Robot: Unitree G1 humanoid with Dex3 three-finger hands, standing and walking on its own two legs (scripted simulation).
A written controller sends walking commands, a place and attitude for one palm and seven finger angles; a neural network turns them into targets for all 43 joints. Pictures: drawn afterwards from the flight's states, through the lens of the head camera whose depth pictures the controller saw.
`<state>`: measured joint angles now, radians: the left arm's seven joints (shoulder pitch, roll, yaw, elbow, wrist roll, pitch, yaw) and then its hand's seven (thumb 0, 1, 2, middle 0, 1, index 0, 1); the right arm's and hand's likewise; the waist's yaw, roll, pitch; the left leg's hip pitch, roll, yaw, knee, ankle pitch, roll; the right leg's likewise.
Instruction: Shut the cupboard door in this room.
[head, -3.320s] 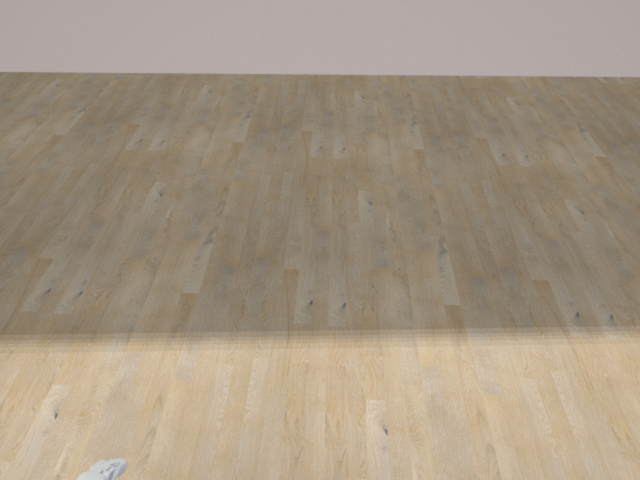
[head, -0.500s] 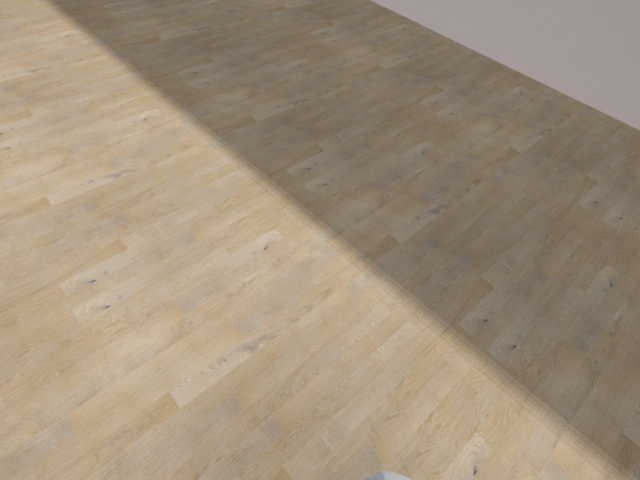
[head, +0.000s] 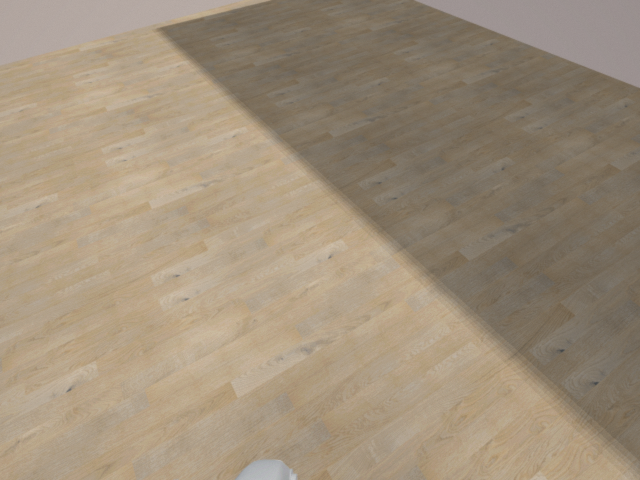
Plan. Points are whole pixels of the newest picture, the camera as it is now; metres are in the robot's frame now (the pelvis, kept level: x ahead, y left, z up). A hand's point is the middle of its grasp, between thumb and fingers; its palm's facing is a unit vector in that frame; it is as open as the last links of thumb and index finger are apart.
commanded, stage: turn or walk to find it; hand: left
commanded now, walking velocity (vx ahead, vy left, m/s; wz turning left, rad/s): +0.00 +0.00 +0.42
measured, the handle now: out of the picture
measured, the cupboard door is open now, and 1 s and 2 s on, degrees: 100 100 100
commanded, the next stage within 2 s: none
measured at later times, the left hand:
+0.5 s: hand out of the picture -0.01 +0.28 -0.17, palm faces +0.24 -0.94 -0.23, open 7.4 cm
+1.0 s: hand out of the picture -0.03 +0.21 -0.15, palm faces +0.42 -0.87 -0.25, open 7.4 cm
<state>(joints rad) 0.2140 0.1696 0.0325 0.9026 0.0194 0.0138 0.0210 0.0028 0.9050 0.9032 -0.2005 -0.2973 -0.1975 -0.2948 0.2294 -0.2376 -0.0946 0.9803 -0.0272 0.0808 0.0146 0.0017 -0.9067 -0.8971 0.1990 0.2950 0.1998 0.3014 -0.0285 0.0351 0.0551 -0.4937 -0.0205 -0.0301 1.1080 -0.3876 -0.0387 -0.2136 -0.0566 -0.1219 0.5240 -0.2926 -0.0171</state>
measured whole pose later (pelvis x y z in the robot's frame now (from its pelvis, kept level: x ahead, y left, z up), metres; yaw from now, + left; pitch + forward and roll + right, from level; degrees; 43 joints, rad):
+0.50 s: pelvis -0.02 +0.05 +0.01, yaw +11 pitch +0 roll -1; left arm 0.21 0.26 0.08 0.96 0.02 0.06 0.01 0.01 0.91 0.90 -0.20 -0.30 -0.19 -0.29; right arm 0.17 -0.17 -0.04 0.95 -0.02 0.02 -0.01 0.00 -0.90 -0.90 0.20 0.30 0.20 0.30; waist 0.00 -0.04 0.06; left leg -0.24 -0.02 0.01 0.45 -0.22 0.06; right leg -0.45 -0.09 -0.04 1.04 -0.40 0.08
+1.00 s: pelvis -0.03 +0.01 +0.00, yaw +25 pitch -1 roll +2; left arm 0.21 0.17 0.03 0.92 0.02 0.01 0.02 0.00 0.90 0.90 -0.20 -0.30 -0.20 -0.29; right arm 0.23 -0.24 -0.09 1.00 -0.02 0.09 0.01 0.00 -0.91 -0.90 0.20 0.29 0.20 0.30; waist -0.03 0.02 0.07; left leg -0.45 0.03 -0.01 1.03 -0.42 -0.07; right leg -0.19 -0.09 -0.17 0.51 -0.31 -0.02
